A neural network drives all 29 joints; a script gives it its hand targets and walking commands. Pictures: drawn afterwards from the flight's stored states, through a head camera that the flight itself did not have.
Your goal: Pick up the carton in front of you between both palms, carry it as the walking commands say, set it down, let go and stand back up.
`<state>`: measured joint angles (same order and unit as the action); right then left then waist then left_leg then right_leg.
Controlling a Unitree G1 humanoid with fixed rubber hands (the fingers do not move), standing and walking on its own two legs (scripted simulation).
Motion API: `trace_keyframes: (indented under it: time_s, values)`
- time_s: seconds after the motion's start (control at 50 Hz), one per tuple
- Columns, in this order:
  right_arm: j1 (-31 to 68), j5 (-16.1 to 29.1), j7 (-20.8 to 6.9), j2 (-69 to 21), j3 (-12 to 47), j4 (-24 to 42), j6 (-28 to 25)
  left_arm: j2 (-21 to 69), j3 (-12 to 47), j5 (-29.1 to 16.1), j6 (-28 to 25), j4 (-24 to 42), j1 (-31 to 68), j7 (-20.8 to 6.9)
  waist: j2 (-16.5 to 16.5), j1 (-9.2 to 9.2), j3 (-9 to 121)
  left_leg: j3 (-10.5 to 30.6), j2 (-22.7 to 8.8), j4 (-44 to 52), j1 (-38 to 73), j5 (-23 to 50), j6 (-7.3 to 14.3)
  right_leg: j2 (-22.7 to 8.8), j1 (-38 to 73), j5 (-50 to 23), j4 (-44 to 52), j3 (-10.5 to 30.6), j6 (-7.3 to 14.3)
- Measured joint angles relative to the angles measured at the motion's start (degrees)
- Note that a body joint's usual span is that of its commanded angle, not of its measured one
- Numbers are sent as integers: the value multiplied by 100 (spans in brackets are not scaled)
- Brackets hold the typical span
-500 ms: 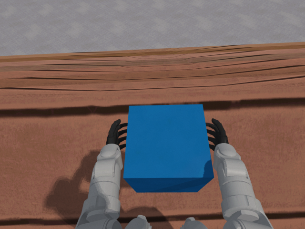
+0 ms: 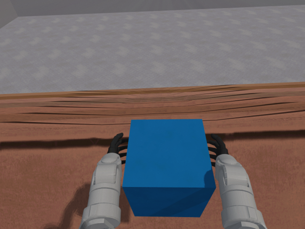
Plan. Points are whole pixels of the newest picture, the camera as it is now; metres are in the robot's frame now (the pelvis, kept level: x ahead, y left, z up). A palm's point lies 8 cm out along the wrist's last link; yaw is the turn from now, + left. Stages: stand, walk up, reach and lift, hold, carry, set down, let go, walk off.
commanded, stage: reach and lift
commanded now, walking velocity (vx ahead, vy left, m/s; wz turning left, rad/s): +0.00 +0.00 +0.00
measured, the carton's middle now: (166, 170) +0.30 +0.00 -0.05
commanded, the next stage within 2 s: hold in 0.78 s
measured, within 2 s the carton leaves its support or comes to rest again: neither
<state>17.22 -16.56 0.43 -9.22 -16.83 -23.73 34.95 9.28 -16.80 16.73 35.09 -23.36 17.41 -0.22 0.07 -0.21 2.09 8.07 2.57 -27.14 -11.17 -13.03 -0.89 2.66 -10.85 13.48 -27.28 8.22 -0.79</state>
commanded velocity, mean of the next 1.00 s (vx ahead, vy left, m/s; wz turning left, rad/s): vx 0.00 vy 0.00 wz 0.00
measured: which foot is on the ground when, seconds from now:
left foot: down 0.00-1.00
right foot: down 0.00-1.00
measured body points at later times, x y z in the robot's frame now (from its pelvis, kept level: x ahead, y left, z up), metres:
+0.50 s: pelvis +0.01 +0.00 +0.01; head -0.02 +0.00 +0.45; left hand +0.31 +0.15 +0.03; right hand +0.31 -0.15 +0.03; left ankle +0.02 +0.13 -0.74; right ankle +0.02 -0.13 -0.74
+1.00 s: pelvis +0.01 +0.00 +0.01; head -0.04 +0.00 +0.45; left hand +0.31 +0.15 +0.05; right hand +0.31 -0.15 +0.05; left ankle +0.02 +0.13 -0.74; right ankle +0.02 -0.13 -0.74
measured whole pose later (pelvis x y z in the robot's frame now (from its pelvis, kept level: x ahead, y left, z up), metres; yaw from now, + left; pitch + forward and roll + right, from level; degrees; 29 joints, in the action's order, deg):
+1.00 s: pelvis +0.01 +0.00 +0.01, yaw +0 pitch -7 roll +0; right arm 14.3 -15.2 0.4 -8.5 -12.2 -13.3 43.5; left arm 8.6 -12.1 15.2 43.4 -13.1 14.6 -0.1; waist 0.1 -0.1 0.7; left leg 7.8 2.0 -20.1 -2.5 -10.9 -0.7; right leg 2.0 -2.2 11.3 -20.2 7.8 -0.6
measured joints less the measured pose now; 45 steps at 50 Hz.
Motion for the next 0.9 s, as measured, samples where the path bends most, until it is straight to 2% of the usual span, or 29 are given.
trace_keyframes:
  time_s: [0.22,0.78,0.9]
  values:
    - [132,-42,-36,-40,-70,160,33,40,-78,29,32,157,134,-28,4,4,-169,-2,-5,63,65,52,-3,-14,69,-49,66,-24,-3]
    - [-314,110,2,73,418,747,485,-72,427,-131,474,725,-302,26,2,4,-139,-25,-40,570,629,140,24,-59,630,-139,571,-30,15]
    - [-416,218,41,95,559,1097,683,-96,555,-239,672,1085,-412,60,3,15,-120,-22,-48,661,744,185,22,-63,748,-185,667,-35,17]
